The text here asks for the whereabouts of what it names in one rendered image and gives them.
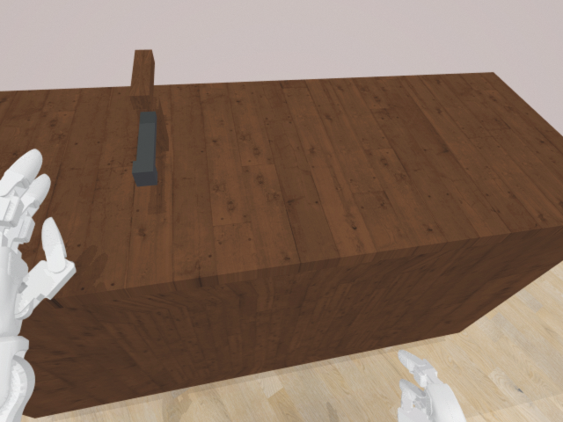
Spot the tap lever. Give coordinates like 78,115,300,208
132,112,157,186

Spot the robot left forearm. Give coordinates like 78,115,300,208
0,336,35,422

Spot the counter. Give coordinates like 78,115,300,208
0,49,563,418

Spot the right robot hand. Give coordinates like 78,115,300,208
398,350,466,422

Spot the left robot hand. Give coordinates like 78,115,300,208
0,149,76,337

